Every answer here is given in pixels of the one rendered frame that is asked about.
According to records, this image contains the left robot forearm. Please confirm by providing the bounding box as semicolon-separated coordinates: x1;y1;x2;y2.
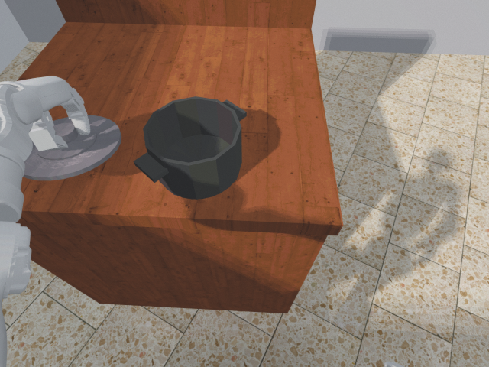
0;81;43;223

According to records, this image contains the lid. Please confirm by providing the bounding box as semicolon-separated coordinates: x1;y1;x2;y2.
24;115;121;180

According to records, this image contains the knob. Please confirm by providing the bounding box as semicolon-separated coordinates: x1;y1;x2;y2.
53;123;78;144

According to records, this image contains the table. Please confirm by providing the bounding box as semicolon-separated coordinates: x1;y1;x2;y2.
16;0;343;313

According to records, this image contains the robot left hand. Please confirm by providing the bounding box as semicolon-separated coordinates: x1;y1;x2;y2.
15;76;90;151

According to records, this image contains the robot left upper arm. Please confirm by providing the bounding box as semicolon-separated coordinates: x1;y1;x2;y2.
0;221;31;367

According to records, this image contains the pot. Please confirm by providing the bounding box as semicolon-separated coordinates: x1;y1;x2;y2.
134;96;247;200

